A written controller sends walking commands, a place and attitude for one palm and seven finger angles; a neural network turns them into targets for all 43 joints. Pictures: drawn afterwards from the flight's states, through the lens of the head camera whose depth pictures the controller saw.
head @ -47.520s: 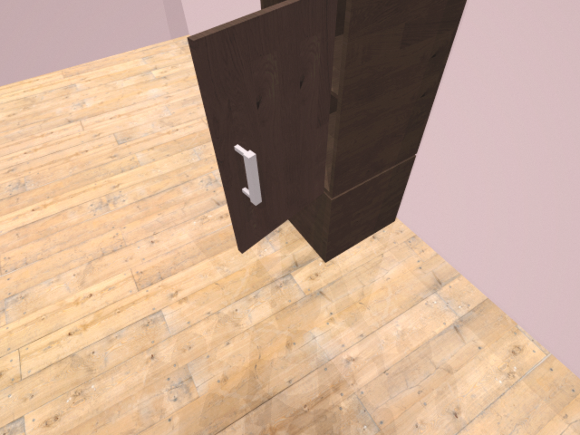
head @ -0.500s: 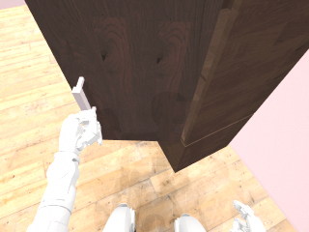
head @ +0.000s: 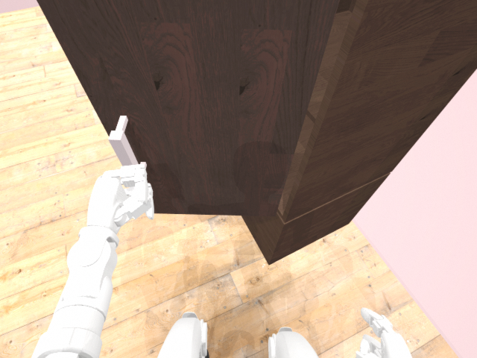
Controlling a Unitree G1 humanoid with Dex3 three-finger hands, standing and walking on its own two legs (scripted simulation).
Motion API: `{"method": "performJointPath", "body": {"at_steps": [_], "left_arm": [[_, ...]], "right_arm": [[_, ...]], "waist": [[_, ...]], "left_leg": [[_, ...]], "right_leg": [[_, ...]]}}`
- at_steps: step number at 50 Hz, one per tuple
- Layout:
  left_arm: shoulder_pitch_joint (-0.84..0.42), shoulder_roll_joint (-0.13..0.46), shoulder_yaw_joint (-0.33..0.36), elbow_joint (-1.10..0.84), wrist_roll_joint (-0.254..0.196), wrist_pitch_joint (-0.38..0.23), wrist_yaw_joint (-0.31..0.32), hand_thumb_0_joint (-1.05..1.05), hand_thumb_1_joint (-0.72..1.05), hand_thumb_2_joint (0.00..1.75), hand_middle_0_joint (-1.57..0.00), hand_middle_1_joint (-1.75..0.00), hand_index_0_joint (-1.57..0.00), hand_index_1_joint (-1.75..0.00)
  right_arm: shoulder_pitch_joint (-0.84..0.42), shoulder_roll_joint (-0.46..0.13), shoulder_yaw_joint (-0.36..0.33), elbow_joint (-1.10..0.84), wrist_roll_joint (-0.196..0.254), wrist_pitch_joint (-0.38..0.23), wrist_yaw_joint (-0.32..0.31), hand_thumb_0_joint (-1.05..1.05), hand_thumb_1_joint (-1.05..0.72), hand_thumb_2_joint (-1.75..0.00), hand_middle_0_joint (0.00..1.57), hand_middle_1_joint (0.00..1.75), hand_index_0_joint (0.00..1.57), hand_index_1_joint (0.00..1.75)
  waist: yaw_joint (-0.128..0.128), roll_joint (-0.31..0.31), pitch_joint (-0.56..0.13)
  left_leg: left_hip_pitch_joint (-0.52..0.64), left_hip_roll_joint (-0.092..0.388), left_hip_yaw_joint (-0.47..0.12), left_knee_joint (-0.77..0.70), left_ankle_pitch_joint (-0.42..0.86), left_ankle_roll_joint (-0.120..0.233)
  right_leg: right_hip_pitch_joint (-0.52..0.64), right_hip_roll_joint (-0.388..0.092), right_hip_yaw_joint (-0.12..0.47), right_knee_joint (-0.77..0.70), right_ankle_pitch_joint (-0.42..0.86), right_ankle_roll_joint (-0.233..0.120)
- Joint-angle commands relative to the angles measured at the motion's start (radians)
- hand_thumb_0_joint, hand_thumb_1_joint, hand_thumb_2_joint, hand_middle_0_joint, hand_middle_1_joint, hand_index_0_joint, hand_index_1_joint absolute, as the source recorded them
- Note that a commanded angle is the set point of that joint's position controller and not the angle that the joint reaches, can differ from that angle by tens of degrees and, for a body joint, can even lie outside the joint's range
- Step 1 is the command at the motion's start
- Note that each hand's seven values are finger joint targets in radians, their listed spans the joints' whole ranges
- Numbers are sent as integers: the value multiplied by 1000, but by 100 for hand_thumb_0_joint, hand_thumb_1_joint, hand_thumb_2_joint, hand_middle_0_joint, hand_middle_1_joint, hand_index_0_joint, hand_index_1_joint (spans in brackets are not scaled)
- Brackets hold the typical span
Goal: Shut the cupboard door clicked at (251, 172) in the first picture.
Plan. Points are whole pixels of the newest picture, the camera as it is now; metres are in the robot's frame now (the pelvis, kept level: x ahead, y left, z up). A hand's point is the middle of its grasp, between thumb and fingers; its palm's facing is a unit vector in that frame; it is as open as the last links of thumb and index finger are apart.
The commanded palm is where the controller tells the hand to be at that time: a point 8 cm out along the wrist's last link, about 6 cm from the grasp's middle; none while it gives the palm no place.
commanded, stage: push the door shut along its arc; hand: left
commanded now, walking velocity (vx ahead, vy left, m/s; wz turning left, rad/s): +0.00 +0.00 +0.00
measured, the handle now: (131, 154) +0.45 +0.21 +0.04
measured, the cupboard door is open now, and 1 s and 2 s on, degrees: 62 47 25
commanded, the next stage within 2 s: pull the fist back off the door in 1.72 s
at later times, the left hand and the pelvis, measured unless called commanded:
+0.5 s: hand (150, 170) +0.42 +0.17 +0.04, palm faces -0.18 -0.98 -0.05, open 3.1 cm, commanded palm +0.42 +0.20 +0.05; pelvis -0.01 +0.01 -0.01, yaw +1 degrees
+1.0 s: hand (182, 140) +0.49 +0.12 +0.05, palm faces -0.32 -0.95 -0.06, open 3.1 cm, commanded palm +0.49 +0.16 +0.05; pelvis -0.02 +0.01 -0.03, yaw -2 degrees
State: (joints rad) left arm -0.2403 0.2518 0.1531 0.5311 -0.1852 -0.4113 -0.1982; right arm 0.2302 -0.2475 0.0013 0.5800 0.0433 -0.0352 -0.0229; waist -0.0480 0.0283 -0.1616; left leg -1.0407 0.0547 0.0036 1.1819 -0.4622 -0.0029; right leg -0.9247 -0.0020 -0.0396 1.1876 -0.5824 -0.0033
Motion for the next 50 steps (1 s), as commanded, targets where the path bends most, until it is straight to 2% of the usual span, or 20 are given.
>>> {"method": "performJointPath", "body": {"at_steps": [1,4,6,9,11,14,15,16,20,23,25,27,32,35,38,42,45,46,48,50], "left_arm": [[-401,196,81,-139,-20,-67,-14,0,90,90,-130,-150,-130,-150],[-430,226,99,-91,-27,-65,-50,0,90,90,-130,-150,-130,-150],[-457,187,58,-94,-31,-60,-77,0,90,90,-130,-150,-130,-150],[-456,171,40,-55,-35,-38,-104,0,90,90,-130,-150,-130,-150],[-562,184,37,-35,-31,-37,-109,0,90,90,-130,-150,-130,-150],[-670,185,25,7,-16,-44,-110,0,90,90,-130,-150,-130,-150],[-714,200,32,14,-8,-52,-109,0,90,90,-130,-150,-130,-150],[-716,175,12,43,-3,-52,-114,0,90,90,-130,-150,-130,-150],[-799,209,23,111,11,-56,-140,0,90,90,-130,-150,-130,-150],[-896,180,-10,168,7,-50,-159,0,90,90,-130,-150,-130,-150],[-926,215,18,189,11,-48,-163,0,90,90,-130,-150,-130,-150],[-955,216,18,218,16,-47,-164,0,90,90,-130,-150,-130,-150],[-1017,224,21,231,32,-52,-159,0,90,90,-130,-150,-130,-150],[-1064,285,74,310,42,-40,-149,0,90,90,-130,-150,-130,-150],[-1086,316,103,328,50,-33,-144,0,90,90,-130,-150,-130,-150],[-1119,355,123,355,62,-33,-166,0,90,90,-130,-150,-130,-150],[-1145,371,126,375,66,-29,-187,0,90,90,-130,-150,-130,-150],[-1156,393,144,380,68,-24,-191,0,90,90,-130,-150,-130,-150],[-1154,421,161,384,70,-14,-202,0,90,90,-130,-150,-130,-150],[-1179,418,158,385,66,-5,-214,0,90,90,-130,-150,-130,-150]], "right_arm": [[35,-147,-56,-91,-1,-31,-18,0,-90,-90,20,30,20,30],[50,-158,-58,-84,-1,-32,-21,0,-90,-90,20,30,20,30],[54,-155,-59,-84,2,-34,-15,0,-90,-90,20,30,20,30],[71,-162,-64,-80,4,-33,-10,0,-90,-90,20,30,20,30],[79,-165,-63,-66,7,-28,-13,0,-90,-90,20,30,20,30],[94,-169,-64,-48,5,-29,-15,0,-90,-90,20,30,20,30],[99,-170,-64,-38,4,-28,-16,0,-90,-90,20,30,20,30],[102,-166,-64,-39,5,-27,-13,0,-90,-90,20,30,20,30],[121,-175,-64,-20,1,-24,-11,0,-90,-90,20,30,20,30],[124,-176,-62,-11,2,-21,-9,0,-90,-90,20,30,20,30],[136,-184,-63,-7,0,-19,-7,0,-90,-90,20,30,20,30],[148,-186,-63,-4,-2,-18,-5,0,-90,-90,20,30,20,30],[164,-187,-63,-5,-9,-13,7,0,-90,-90,20,30,20,30],[183,-196,-57,3,-12,-4,7,0,-90,-90,20,30,20,30],[195,-195,-55,-4,-14,-2,11,0,-90,-90,20,30,20,30],[212,-196,-50,-9,-17,1,15,0,-90,-90,20,30,20,30],[221,-198,-46,-9,-18,3,18,0,-90,-90,20,30,20,30],[230,-201,-48,-6,-19,5,17,0,-90,-90,20,30,20,30],[240,-203,-47,-9,-19,7,17,0,-90,-90,20,30,20,30],[245,-204,-46,-9,-22,10,18,0,-90,-90,20,30,20,30]], "waist": [[-34,-4,-308],[-29,5,-354],[-33,35,-393],[-40,42,-384],[-66,-7,-362],[-88,13,-328],[-89,23,-349],[-90,30,-350],[-96,56,-395],[-115,80,-385],[-109,94,-415],[-117,72,-421],[-119,118,-460],[-133,72,-425],[-134,68,-449],[-140,69,-461],[-144,103,-483],[-152,80,-482],[-144,89,-499],[-152,98,-519]], "left_leg": [[295,-31,-32,-113,153,30],[308,-30,-35,-101,182,31],[360,-28,-42,-104,217,27],[381,-27,-49,-102,222,29],[349,-26,-54,-97,199,34],[345,-26,-60,-86,162,38],[357,-26,-67,-86,168,36],[360,-29,-67,-88,159,35],[373,-28,-74,-71,158,37],[383,-28,-86,-77,119,35],[406,-25,-97,-75,136,32],[405,-23,-103,-72,140,34],[435,-22,-118,-71,154,30],[380,-17,-122,-64,131,33],[347,-19,-106,-49,139,38],[325,-17,-101,-27,163,42],[320,-17,-96,-9,182,42],[314,-12,-97,-3,190,43],[298,-14,-91,5,210,45],[312,-13,-93,14,228,46]], "right_leg": [[48,15,34,-193,251,-15],[60,18,36,-183,276,-20],[40,15,27,-174,300,-21],[11,18,20,-180,291,-24],[0,17,21,-182,279,-19],[-60,19,19,-183,231,-21],[-66,17,17,-175,231,-23],[-77,18,15,-176,217,-23],[-104,19,15,-163,206,-30],[-156,22,6,-158,170,-32],[-170,22,1,-145,176,-37],[-181,24,-2,-142,177,-36],[-215,25,-8,-123,177,-40],[-228,31,-12,-113,162,-38],[-206,32,-2,-114,166,-35],[-203,37,4,-105,177,-35],[-210,41,9,-98,187,-36],[-207,43,7,-95,197,-35],[-186,44,11,-92,211,-36],[-196,47,9,-86,225,-34]]}}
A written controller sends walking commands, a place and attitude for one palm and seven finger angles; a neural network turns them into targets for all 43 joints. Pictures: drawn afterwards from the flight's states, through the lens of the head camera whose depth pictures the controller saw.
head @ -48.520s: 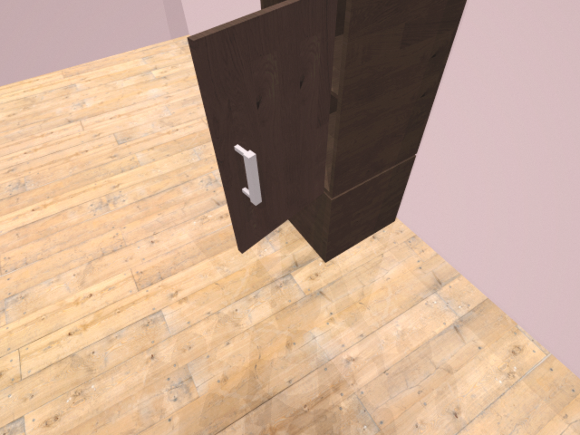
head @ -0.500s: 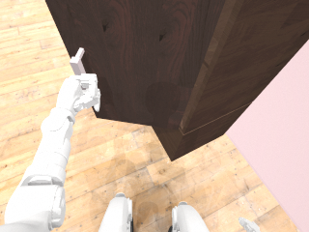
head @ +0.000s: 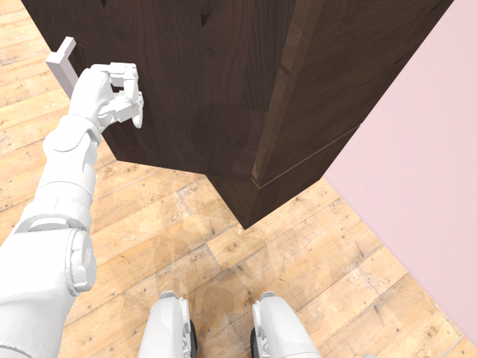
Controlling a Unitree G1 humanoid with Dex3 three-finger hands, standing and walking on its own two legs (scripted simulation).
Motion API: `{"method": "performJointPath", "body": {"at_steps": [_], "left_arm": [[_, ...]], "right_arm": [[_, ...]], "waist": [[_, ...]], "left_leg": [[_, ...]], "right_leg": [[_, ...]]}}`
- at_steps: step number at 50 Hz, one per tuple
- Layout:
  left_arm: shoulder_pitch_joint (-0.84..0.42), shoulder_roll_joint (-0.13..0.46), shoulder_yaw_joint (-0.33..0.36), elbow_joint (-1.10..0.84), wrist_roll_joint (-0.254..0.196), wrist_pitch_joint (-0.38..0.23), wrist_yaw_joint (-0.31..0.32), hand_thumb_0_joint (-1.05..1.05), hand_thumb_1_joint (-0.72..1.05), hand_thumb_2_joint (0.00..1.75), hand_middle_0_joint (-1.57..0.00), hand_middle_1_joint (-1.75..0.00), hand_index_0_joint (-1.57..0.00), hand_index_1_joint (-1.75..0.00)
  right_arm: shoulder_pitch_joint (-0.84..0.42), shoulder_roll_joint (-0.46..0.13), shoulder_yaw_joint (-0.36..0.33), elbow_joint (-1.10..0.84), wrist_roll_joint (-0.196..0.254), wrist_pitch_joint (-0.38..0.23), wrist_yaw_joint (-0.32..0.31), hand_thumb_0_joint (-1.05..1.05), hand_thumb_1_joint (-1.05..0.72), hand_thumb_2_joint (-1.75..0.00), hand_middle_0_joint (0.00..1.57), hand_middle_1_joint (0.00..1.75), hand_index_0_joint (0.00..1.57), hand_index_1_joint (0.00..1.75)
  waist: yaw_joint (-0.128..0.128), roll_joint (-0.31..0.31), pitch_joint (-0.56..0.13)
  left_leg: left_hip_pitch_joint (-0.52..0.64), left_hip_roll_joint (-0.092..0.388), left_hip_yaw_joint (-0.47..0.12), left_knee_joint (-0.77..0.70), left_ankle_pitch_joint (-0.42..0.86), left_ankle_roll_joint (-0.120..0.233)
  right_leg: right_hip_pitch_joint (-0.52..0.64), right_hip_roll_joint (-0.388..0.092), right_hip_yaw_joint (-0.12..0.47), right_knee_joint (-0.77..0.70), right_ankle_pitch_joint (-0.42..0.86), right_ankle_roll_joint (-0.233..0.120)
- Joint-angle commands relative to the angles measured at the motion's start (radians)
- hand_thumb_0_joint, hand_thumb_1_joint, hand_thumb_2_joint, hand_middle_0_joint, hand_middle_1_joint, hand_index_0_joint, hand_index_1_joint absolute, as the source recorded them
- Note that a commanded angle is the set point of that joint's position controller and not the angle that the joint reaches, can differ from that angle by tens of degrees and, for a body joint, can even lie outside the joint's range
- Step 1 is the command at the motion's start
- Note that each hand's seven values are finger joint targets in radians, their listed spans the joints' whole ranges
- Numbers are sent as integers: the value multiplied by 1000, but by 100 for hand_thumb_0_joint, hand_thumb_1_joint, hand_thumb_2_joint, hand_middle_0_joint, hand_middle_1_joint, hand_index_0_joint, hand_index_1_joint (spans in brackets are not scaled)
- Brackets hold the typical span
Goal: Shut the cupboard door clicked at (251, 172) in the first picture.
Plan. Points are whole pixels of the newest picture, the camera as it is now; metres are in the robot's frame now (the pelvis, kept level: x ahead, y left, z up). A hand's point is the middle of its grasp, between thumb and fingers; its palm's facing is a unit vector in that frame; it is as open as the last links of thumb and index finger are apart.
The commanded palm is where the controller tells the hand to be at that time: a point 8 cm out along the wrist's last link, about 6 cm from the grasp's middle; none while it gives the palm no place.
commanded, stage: push the door shut along its arc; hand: left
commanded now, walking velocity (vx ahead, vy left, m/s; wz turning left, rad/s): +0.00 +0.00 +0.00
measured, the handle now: (82, 86) +0.55 +0.21 +0.08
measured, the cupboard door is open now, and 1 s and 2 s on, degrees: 47 25 25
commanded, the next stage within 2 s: pull the fist back off the door in 0.72 s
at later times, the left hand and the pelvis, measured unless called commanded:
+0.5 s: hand (146, 88) +0.54 +0.11 +0.08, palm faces -0.38 -0.92 -0.05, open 3.3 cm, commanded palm +0.56 +0.12 +0.08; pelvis +0.00 +0.00 -0.02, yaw +0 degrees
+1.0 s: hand (164, 68) +0.59 +0.08 +0.07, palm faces -0.01 -1.00 +0.10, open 3.1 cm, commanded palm +0.56 +0.09 +0.08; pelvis -0.01 +0.00 -0.03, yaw -1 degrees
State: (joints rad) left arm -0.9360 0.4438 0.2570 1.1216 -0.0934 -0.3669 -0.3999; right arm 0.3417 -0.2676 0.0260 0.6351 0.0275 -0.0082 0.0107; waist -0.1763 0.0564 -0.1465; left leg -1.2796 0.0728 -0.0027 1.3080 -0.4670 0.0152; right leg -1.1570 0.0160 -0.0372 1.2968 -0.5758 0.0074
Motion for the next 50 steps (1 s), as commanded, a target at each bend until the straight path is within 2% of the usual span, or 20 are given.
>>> {"method": "performJointPath", "body": {"at_steps": [1,4,9,10,12,14,18,20,22,26,32,36,39,40,41,42,43,45,48,50], "left_arm": [[-473,222,48,-189,-21,-41,-18,0,90,90,-130,-150,-130,-150],[-551,219,33,-164,-24,-25,-31,0,90,90,-130,-150,-130,-150],[-631,198,0,-169,-29,-7,-54,0,90,90,-130,-150,-130,-150],[-644,233,20,-162,-26,-4,-57,0,90,90,-130,-150,-130,-150],[-664,211,-7,-150,-23,7,-66,0,90,90,-130,-150,-130,-150],[-707,167,-40,-168,-27,11,-72,0,90,90,-130,-150,-130,-150],[-740,184,-39,-147,-17,33,-74,0,90,90,-130,-150,-130,-150],[-784,182,-46,-179,-19,29,-78,0,90,90,-130,-150,-130,-150],[-780,184,-46,-164,-17,41,-80,0,90,90,-130,-150,-130,-150],[-834,146,-73,-143,-9,55,-74,0,90,90,-130,-150,-130,-150],[-916,146,-83,-85,3,76,-69,0,90,90,-130,-150,-130,-150],[-956,156,-85,-74,15,84,-75,0,90,90,-130,-150,-130,-150],[-1002,114,-113,-94,22,91,-73,0,90,90,-130,-150,-130,-150],[-1020,131,-106,-110,26,90,-71,0,90,90,-130,-150,-130,-150],[-1025,111,-120,-116,31,97,-68,0,90,90,-130,-150,-130,-150],[-1001,153,77,-122,-32,114,129,0,90,90,-130,-150,-130,-150],[-943,92,39,-80,-3,126,227,0,90,90,-130,-150,-130,-150],[-887,24,46,-68,10,129,340,0,90,90,-130,-150,-130,-150],[-862,36,92,-147,73,81,538,0,90,90,-130,-150,-130,-150],[-840,66,71,-191,171,22,615,0,90,90,-130,-150,-130,-150]], "right_arm": [[134,-182,-71,-66,-5,-15,-16,0,-90,-90,20,30,20,30],[143,-182,-65,-56,-1,-17,-21,0,-90,-90,20,30,20,30],[151,-185,-67,-39,-5,-29,-26,0,-90,-90,20,30,20,30],[155,-192,-67,-30,-7,-29,-28,0,-90,-90,20,30,20,30],[153,-190,-65,-30,-8,-31,-30,0,-90,-90,20,30,20,30],[154,-185,-65,-25,-10,-41,-30,0,-90,-90,20,30,20,30],[156,-192,-64,-11,-15,-48,-33,0,-90,-90,20,30,20,30],[158,-194,-66,-3,-20,-57,-35,0,-90,-90,20,30,20,30],[156,-196,-64,-3,-22,-59,-34,0,-90,-90,20,30,20,30],[159,-196,-63,10,-26,-69,-35,0,-90,-90,20,30,20,30],[164,-201,-55,28,-31,-89,-43,0,-90,-90,20,30,20,30],[172,-204,-53,40,-38,-101,-47,0,-90,-90,20,30,20,30],[180,-201,-57,49,-43,-112,-45,0,-90,-90,20,30,20,30],[187,-206,-59,54,-45,-114,-46,0,-90,-90,20,30,20,30],[190,-204,-61,56,-47,-115,-44,0,-90,-90,20,30,20,30],[266,-177,-51,21,-56,-116,-31,0,-90,-90,20,30,20,30],[255,-172,-53,24,-65,-112,-12,0,-90,-90,20,30,20,30],[268,-168,-64,24,-82,-101,15,0,-90,-90,20,30,20,30],[286,-159,-75,12,-114,-79,52,0,-90,-90,20,30,20,30],[293,-156,-84,11,-130,-67,76,0,-90,-90,20,30,20,30]], "waist": [[-24,70,-529],[-54,42,-484],[-74,89,-523],[-74,85,-533],[-84,86,-528],[-89,137,-549],[-101,130,-560],[-102,172,-606],[-102,164,-583],[-122,159,-577],[-153,153,-530],[-160,183,-559],[-172,218,-577],[-171,241,-605],[-172,244,-622],[-117,242,-638],[-123,234,-618],[-130,184,-583],[-99,200,-629],[-94,224,-669]], "left_leg": [[538,-31,-82,-108,233,28],[484,-31,-75,-86,204,37],[512,-32,-74,-57,237,41],[512,-29,-78,-55,238,39],[499,-31,-77,-47,234,41],[544,-33,-81,-36,272,41],[538,-30,-85,-23,263,41],[593,-27,-95,-19,296,37],[577,-29,-96,-21,287,36],[587,-26,-108,-14,274,38],[527,-24,-109,3,208,42],[546,-23,-118,15,230,41],[588,-21,-129,16,255,41],[612,-17,-138,20,261,36],[628,-18,-144,19,277,36],[591,2,-166,-19,229,17],[568,4,-174,-36,191,9],[554,7,-190,-58,154,4],[543,-3,-168,-66,183,-4],[571,-4,-159,-61,228,-10]], "right_leg": [[40,30,10,-197,221,-44],[22,34,14,-195,208,-41],[-11,38,15,-190,231,-42],[-7,38,14,-189,229,-41],[-16,41,14,-187,225,-42],[-52,42,7,-175,244,-46],[-65,45,4,-175,235,-45],[-90,46,-5,-161,245,-48],[-88,47,-8,-164,237,-50],[-133,51,-18,-157,219,-49],[-185,54,-25,-144,172,-49],[-213,56,-33,-124,177,-54],[-260,58,-40,-111,180,-54],[-273,56,-43,-102,183,-55],[-276,57,-46,-100,190,-56],[-244,48,-41,-95,191,-47],[-250,46,-44,-93,175,-40],[-260,40,-54,-91,163,-30],[-196,38,-48,-98,183,-25],[-185,38,-46,-97,192,-27]]}}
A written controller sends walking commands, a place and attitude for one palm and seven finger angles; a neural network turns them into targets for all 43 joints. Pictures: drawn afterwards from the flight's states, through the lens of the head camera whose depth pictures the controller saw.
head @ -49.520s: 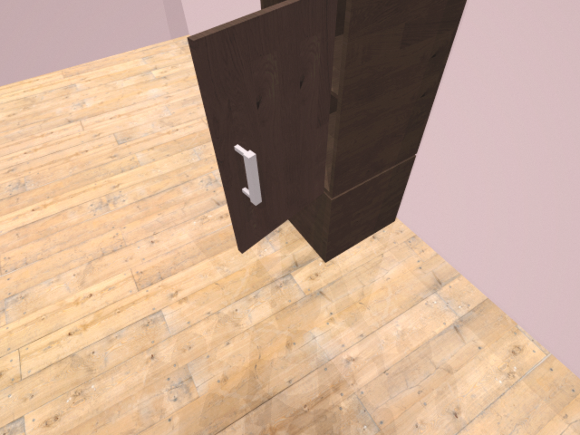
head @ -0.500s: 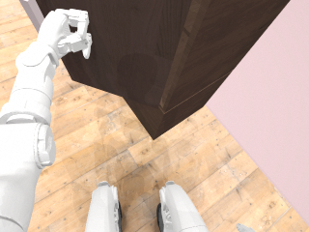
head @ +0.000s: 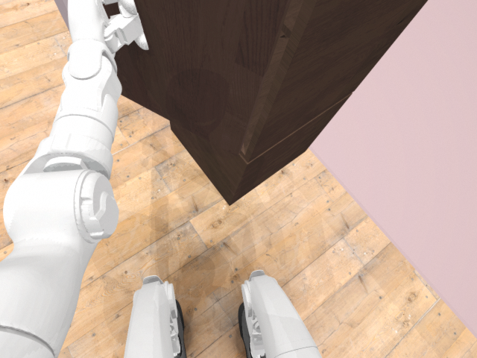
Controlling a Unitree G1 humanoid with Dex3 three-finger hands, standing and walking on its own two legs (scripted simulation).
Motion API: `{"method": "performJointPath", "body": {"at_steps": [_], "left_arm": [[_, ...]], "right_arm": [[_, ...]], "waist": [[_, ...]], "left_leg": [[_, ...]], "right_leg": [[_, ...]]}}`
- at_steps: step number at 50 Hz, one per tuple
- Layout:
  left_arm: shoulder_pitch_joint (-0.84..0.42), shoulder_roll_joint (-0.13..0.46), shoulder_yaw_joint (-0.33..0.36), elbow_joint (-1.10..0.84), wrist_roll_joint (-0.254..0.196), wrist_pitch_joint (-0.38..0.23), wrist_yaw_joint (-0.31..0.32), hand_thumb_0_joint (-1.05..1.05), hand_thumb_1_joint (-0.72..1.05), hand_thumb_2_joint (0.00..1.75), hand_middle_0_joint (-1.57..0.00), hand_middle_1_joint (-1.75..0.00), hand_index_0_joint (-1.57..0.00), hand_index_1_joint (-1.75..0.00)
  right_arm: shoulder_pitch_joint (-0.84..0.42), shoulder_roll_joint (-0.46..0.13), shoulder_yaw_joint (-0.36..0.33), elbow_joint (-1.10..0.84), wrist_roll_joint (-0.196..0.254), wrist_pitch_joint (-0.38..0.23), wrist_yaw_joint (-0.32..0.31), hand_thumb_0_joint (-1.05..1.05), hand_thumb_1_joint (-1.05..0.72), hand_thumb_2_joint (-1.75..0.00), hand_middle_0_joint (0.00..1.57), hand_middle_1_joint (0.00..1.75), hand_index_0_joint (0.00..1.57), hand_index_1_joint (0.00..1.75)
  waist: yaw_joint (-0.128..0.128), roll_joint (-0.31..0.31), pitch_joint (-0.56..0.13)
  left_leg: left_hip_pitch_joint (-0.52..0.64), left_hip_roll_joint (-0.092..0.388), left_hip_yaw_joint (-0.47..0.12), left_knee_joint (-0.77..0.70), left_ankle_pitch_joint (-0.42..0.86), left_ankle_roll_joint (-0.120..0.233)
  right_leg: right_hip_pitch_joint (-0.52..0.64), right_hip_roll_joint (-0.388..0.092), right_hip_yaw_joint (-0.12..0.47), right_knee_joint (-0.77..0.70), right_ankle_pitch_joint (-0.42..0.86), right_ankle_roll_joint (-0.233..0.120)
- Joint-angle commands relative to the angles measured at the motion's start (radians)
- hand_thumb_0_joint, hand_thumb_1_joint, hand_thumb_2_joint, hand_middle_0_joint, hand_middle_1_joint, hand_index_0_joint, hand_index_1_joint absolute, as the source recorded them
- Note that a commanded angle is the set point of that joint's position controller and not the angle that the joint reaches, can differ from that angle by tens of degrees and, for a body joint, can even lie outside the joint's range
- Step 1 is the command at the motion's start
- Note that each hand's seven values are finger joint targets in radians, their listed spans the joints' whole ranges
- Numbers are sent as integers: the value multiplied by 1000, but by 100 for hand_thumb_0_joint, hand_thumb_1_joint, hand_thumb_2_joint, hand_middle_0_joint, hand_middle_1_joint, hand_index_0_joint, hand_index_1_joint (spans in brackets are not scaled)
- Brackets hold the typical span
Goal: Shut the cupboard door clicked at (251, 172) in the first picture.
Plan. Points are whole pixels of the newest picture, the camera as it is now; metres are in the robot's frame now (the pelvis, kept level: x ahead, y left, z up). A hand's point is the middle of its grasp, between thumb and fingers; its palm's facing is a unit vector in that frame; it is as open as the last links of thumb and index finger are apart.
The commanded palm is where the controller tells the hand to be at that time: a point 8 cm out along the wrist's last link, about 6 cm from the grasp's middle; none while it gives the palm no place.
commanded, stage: pull the fist back off the door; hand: left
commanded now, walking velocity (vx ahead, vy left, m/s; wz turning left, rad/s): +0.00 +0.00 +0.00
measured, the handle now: out of the picture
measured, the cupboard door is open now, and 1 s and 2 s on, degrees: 25 25 25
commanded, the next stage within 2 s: draw the hand back to the body in 0.70 s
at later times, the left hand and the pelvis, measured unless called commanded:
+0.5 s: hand (140, 64) +0.52 +0.09 +0.10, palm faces +0.06 -1.00 -0.04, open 3.1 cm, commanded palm +0.48 +0.12 +0.11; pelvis +0.04 -0.03 +0.05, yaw +3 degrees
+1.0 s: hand (128, 81) +0.46 +0.10 +0.14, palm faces +0.07 -1.00 -0.07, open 3.1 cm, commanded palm +0.41 +0.15 +0.14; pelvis +0.03 -0.03 +0.07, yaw +2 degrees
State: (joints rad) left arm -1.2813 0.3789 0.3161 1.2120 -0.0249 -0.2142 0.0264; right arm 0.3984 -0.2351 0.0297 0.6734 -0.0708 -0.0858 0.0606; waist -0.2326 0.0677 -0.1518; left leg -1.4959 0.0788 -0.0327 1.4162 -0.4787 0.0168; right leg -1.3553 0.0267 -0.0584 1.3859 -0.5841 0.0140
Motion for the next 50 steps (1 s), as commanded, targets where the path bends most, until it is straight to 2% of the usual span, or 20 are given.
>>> {"method": "performJointPath", "body": {"at_steps": [1,2,3,4,6,9,13,16,20,24,25,30,31,33,37,41,43,45,47,50], "left_arm": [[-491,137,-11,-316,140,-159,198,0,90,90,-130,-150,-130,-150],[-479,122,-41,-317,165,-177,194,0,90,90,-130,-150,-130,-150],[-470,151,-30,-323,177,-193,186,0,90,90,-130,-150,-130,-150],[-455,149,-31,-322,170,-201,165,0,90,90,-130,-150,-130,-150],[-410,142,-21,-307,121,-194,120,0,90,90,-130,-150,-130,-150],[-275,181,58,-271,39,-178,67,0,90,90,-130,-150,-130,-150],[-105,101,34,-256,5,-209,46,0,90,90,-130,-150,-130,-150],[1,66,17,-280,7,-266,44,0,90,90,-130,-150,-130,-150],[85,-48,-78,-326,-2,-310,23,0,90,90,-130,-150,-130,-150],[91,-102,-139,-465,-26,-338,13,0,90,90,-130,-150,-130,-150],[105,-107,-144,-498,-31,-346,15,0,90,90,-130,-150,-130,-150],[131,-120,-175,-616,-29,-385,45,0,90,90,-130,-150,-130,-150],[152,-132,-191,-611,-22,-386,50,0,90,90,-130,-150,-130,-150],[135,-144,-206,-549,-8,-375,64,0,90,90,-130,-150,-130,-150],[119,-104,-159,-423,4,-352,79,0,90,90,-130,-150,-130,-150],[152,-98,-131,-399,-17,-345,64,0,90,90,-130,-150,-130,-150],[274,-16,-60,-491,-36,-343,47,0,90,90,-130,-150,-130,-150],[397,-17,-65,-598,-59,-330,20,0,90,90,-130,-150,-130,-150],[464,-26,-87,-713,-78,-307,-2,0,90,90,-130,-150,-130,-150],[562,-52,-131,-831,-110,-260,-33,0,90,90,-130,-150,-130,-150]], "right_arm": [[242,-188,-91,-29,-35,22,35,0,-90,-90,20,30,20,30],[243,-186,-96,-31,-34,32,43,0,-90,-90,20,30,20,30],[250,-189,-100,-27,-32,43,44,0,-90,-90,20,30,20,30],[248,-192,-102,-35,-27,53,42,0,-90,-90,20,30,20,30],[236,-191,-102,-42,-10,67,37,0,-90,-90,20,30,20,30],[229,-189,-95,-54,7,79,19,0,-90,-90,20,30,20,30],[206,-167,-94,-65,15,86,16,0,-90,-90,20,30,20,30],[193,-158,-99,-71,15,92,19,0,-90,-90,20,30,20,30],[164,-153,-117,-76,24,105,25,0,-90,-90,20,30,20,30],[129,-153,-130,-88,35,116,16,0,-90,-90,20,30,20,30],[114,-150,-132,-88,39,116,14,0,-90,-90,20,30,20,30],[70,-145,-136,-81,43,112,-5,0,-90,-90,20,30,20,30],[58,-142,-135,-82,45,112,-6,0,-90,-90,20,30,20,30],[43,-142,-131,-70,44,114,-10,0,-90,-90,20,30,20,30],[21,-141,-119,-69,42,118,-21,0,-90,-90,20,30,20,30],[6,-139,-112,-88,39,119,-21,0,-90,-90,20,30,20,30],[1,-144,-113,-124,44,124,-19,0,-90,-90,20,30,20,30],[-14,-139,-109,-166,58,127,-20,0,-90,-90,20,30,20,30],[-20,-132,-107,-188,70,130,-25,0,-90,-90,20,30,20,30],[-34,-130,-103,-210,92,129,-41,0,-90,-90,20,30,20,30]], "waist": [[-37,220,-681],[-44,211,-668],[-43,192,-670],[-44,182,-672],[-35,135,-667],[5,45,-628],[20,-48,-506],[47,-49,-470],[45,-40,-442],[55,-13,-486],[67,19,-507],[70,-10,-533],[74,1,-515],[55,-31,-456],[57,-83,-410],[86,-58,-475],[150,-60,-561],[186,-61,-609],[190,-93,-578],[169,-175,-472]], "left_leg": [[805,-11,-122,-170,266,-12],[803,-16,-109,-172,264,-10],[807,-16,-102,-179,273,-7],[807,-19,-98,-187,280,-5],[781,-29,-74,-208,259,0],[709,-39,-39,-238,256,8],[620,-48,0,-254,249,17],[625,-55,16,-263,272,15],[683,-64,31,-273,293,12],[765,-69,36,-281,321,13],[794,-71,35,-282,332,10],[852,-66,23,-281,385,10],[851,-66,25,-283,377,9],[816,-66,26,-283,331,10],[724,-75,33,-285,242,13],[740,-75,36,-283,286,8],[767,-77,46,-312,331,6],[811,-80,59,-352,375,6],[824,-82,72,-387,369,12],[822,-83,82,-441,313,24]], "right_leg": [[34,27,-22,-191,213,-38],[58,29,-18,-208,218,-38],[97,30,-14,-222,227,-40],[125,33,-9,-232,239,-41],[218,37,1,-273,254,-38],[358,39,22,-316,299,-31],[438,31,40,-347,368,-18],[462,24,48,-347,420,-19],[460,17,51,-360,470,-16],[479,10,55,-367,504,-17],[482,8,54,-368,509,-19],[495,3,51,-353,567,-15],[486,2,52,-355,558,-16],[464,0,53,-364,519,-12],[474,-5,67,-375,450,-7],[499,-6,65,-356,494,-11],[616,-7,78,-362,562,-14],[711,-7,78,-380,636,-15],[782,-6,83,-423,667,-8],[839,-10,93,-500,657,12]]}}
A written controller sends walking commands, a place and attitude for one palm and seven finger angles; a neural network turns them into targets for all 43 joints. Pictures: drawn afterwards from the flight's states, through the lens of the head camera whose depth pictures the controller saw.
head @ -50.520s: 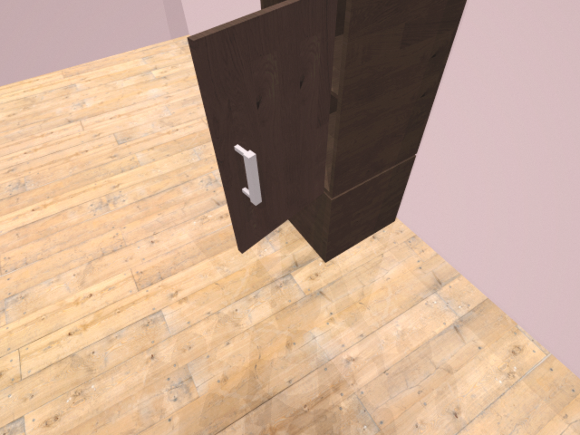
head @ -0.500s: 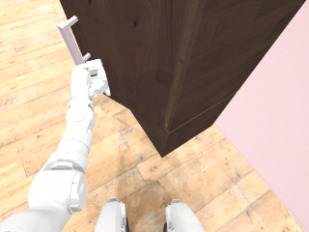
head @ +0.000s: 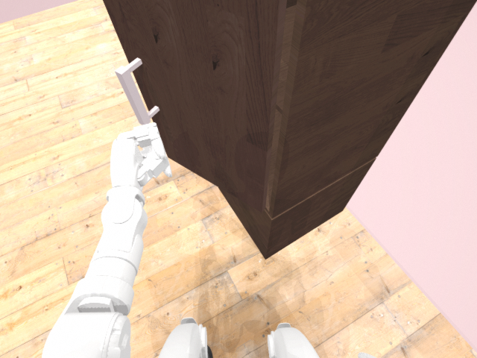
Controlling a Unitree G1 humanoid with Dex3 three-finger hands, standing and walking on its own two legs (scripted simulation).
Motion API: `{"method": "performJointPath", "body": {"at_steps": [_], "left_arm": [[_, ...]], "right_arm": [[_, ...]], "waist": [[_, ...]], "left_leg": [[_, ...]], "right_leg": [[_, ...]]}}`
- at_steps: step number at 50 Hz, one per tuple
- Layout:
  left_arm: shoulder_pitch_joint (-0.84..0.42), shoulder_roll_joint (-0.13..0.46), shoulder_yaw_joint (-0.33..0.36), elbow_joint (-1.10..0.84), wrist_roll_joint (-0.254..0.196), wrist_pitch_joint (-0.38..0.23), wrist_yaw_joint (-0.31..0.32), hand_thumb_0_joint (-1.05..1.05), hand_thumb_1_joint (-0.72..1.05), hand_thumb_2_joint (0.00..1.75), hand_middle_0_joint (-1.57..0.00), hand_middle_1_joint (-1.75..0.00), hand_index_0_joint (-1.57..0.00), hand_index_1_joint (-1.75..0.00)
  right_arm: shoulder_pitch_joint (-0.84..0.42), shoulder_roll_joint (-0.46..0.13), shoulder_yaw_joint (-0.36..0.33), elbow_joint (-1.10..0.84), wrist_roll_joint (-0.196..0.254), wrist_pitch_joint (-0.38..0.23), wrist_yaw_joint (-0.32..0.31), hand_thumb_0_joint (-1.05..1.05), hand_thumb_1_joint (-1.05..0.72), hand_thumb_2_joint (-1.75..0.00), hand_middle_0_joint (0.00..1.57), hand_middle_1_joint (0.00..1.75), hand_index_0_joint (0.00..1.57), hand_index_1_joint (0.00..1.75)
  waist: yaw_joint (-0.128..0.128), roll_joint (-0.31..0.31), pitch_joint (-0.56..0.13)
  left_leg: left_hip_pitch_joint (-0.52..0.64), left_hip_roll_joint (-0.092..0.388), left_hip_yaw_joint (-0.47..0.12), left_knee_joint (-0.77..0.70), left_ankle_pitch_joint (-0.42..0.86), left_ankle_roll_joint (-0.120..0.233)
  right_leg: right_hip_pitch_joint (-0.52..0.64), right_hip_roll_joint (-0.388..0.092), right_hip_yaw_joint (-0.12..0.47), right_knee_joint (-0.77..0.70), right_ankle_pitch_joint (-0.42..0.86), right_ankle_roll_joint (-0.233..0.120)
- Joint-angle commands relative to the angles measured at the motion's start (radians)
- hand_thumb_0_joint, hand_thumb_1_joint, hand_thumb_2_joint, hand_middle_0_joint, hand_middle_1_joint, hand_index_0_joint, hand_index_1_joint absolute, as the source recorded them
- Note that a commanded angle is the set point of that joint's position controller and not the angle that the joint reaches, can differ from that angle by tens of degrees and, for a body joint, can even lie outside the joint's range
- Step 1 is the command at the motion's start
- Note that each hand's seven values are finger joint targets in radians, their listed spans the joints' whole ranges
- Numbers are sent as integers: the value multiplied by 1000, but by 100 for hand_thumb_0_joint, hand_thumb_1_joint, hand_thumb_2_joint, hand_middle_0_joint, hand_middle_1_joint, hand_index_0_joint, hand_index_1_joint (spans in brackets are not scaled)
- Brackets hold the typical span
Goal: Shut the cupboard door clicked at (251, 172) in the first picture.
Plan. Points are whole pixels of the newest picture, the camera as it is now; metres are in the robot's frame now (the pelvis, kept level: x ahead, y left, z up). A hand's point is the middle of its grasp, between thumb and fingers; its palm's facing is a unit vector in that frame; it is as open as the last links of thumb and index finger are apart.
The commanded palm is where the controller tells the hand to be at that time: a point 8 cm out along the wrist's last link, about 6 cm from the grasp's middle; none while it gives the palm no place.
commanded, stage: draw the hand back to the body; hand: left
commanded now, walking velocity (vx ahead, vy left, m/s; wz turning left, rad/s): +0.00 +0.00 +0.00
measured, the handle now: (140, 93) +0.63 +0.19 +0.04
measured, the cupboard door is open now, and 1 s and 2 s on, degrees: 25 25 25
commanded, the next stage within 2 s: step back with the hand held close in 1.40 s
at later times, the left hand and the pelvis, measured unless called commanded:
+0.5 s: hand (63, 212) +0.30 +0.20 +0.15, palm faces +0.08 -0.97 -0.21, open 3.1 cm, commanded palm +0.27 +0.25 +0.17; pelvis +0.01 +0.02 +0.07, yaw +1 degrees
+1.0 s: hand out of the picture +0.22 +0.29 +0.25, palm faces +0.44 -0.79 -0.42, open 5.9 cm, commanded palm +0.17 +0.33 +0.27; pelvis +0.04 +0.03 +0.09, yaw +2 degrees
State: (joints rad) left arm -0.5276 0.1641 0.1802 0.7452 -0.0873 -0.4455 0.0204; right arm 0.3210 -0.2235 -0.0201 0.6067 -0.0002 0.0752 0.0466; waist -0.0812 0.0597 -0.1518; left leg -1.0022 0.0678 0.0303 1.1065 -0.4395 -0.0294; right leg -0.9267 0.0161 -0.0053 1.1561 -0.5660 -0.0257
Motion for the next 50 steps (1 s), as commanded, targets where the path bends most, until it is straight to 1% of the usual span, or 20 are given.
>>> {"method": "performJointPath", "body": {"at_steps": [1,3,6,11,14,16,17,19,20,21,24,26,29,30,33,34,37,39,40,50], "left_arm": [[-169,165,0,-369,-58,-12,-36,0,90,90,-130,-150,-130,-150],[-160,131,-39,-399,-83,11,-52,0,90,90,-130,-150,-130,-150],[-143,107,-86,-458,-101,15,-74,0,90,90,-130,-150,-130,-150],[21,152,-73,-525,-105,37,-103,0,90,90,-130,-150,-130,-150],[154,209,-15,-615,-120,70,-112,0,90,90,-122,-141,-122,-141],[191,225,6,-682,-138,93,-118,0,90,90,-116,-135,-116,-135],[223,250,-82,-758,-35,146,-63,0,90,90,-113,-132,-113,-132],[288,255,-54,-856,-32,211,-17,0,90,90,-108,-126,-108,-126],[320,237,-77,-889,-25,234,-5,0,90,90,-105,-123,-105,-123],[327,245,-72,-905,-18,258,9,0,90,90,-102,-120,-102,-120],[356,245,-77,-955,-5,308,34,0,90,90,-94,-111,-94,-111],[373,227,-87,-975,-1,335,43,0,90,90,-89,-105,-89,-105],[473,262,-38,-1034,3,363,55,0,90,90,-81,-96,-81,-96],[496,246,-43,-1071,3,367,59,0,90,90,-78,-93,-78,-93],[571,279,9,-1151,4,382,70,0,90,90,-69,-84,-69,-84],[623,308,47,-1146,4,387,73,0,90,90,-67,-81,-67,-81],[658,312,80,-1219,3,389,78,0,90,90,-58,-72,-58,-72],[700,359,139,-1244,6,393,85,0,90,90,-53,-66,-53,-66],[709,334,127,-1281,6,389,85,0,90,90,-50,-63,-50,-63],[914,415,303,-1375,0,367,101,0,90,90,-23,-33,-23,-33]], "right_arm": [[40,-144,-50,-139,27,-31,-35,0,-90,-90,20,30,20,30],[20,-147,-48,-136,38,-39,-49,0,-90,-90,20,30,20,30],[-13,-149,-41,-126,47,-62,-67,0,-90,-90,20,30,20,30],[-68,-148,-26,-141,56,-89,-72,0,-90,-90,20,30,20,30],[-101,-148,-20,-174,60,-95,-70,0,-90,-90,20,30,20,30],[-134,-138,-13,-194,65,-99,-71,0,-90,-90,20,30,20,30],[-188,-110,-17,-218,69,-65,-98,0,-90,-90,20,30,20,30],[-201,-113,-14,-239,66,-56,-125,0,-90,-90,20,30,20,30],[-214,-107,-5,-238,66,-55,-129,0,-90,-90,20,30,20,30],[-222,-106,0,-232,66,-52,-135,0,-90,-90,20,30,20,30],[-239,-110,9,-225,61,-60,-151,0,-90,-90,20,30,20,30],[-246,-104,21,-220,59,-65,-153,0,-90,-90,20,30,20,30],[-256,-107,26,-210,49,-82,-154,0,-90,-90,20,30,20,30],[-258,-99,35,-214,49,-85,-151,0,-90,-90,20,30,20,30],[-269,-96,41,-208,39,-99,-142,0,-90,-90,20,30,20,30],[-270,-100,39,-201,34,-106,-141,0,-90,-90,20,30,20,30],[-286,-91,44,-200,31,-116,-135,0,-90,-90,20,30,20,30],[-287,-99,39,-189,25,-127,-133,0,-90,-90,20,30,20,30],[-288,-91,41,-193,29,-132,-130,0,-90,-90,20,30,20,30],[-285,-97,17,-179,30,-182,-123,0,-90,-90,20,30,20,30]], "waist": [[12,-199,-414],[-11,-222,-303],[-12,-136,-228],[37,-11,-186],[80,4,-214],[91,-7,-190],[86,-68,-205],[81,-83,-162],[79,-32,-140],[76,-35,-102],[72,-63,-32],[71,-40,-2],[91,-18,-11],[90,9,-33],[104,16,-24],[112,-14,-5],[115,7,24],[124,11,29],[121,43,26],[147,4,39]], "left_leg": [[323,-71,14,-154,241,71],[348,-71,10,-191,172,75],[442,-68,-2,-236,139,75],[540,-66,-15,-305,150,65],[588,-66,-15,-345,201,61],[595,-65,-15,-373,212,59],[655,-68,-6,-419,234,64],[689,-65,-7,-454,261,70],[714,-65,-6,-474,266,69],[730,-64,-6,-490,267,70],[792,-57,-27,-560,254,70],[834,-54,-37,-601,242,66],[894,-52,-39,-644,285,64],[919,-52,-41,-655,311,60],[943,-48,-44,-686,357,54],[936,-47,-43,-697,360,54],[941,-47,-39,-717,369,50],[947,-48,-36,-722,385,50],[952,-48,-34,-723,396,48],[947,-56,-9,-718,424,53]], "right_leg": [[412,0,40,-298,591,54],[373,-1,40,-366,451,58],[321,3,18,-410,333,42],[337,5,-8,-429,307,21],[409,9,-21,-429,358,14],[448,8,-25,-441,377,13],[488,-16,27,-519,397,20],[521,-15,14,-559,422,25],[536,-18,6,-568,428,23],[538,-15,1,-590,431,23],[554,-2,-17,-652,391,19],[576,-2,-24,-678,371,17],[638,1,-30,-721,406,15],[674,-6,-35,-717,424,11],[721,-5,-39,-743,462,11],[730,-2,-39,-761,465,13],[752,-6,-41,-777,469,13],[765,-2,-38,-796,481,15],[777,-7,-40,-786,483,13],[802,-7,-43,-796,525,21]]}}
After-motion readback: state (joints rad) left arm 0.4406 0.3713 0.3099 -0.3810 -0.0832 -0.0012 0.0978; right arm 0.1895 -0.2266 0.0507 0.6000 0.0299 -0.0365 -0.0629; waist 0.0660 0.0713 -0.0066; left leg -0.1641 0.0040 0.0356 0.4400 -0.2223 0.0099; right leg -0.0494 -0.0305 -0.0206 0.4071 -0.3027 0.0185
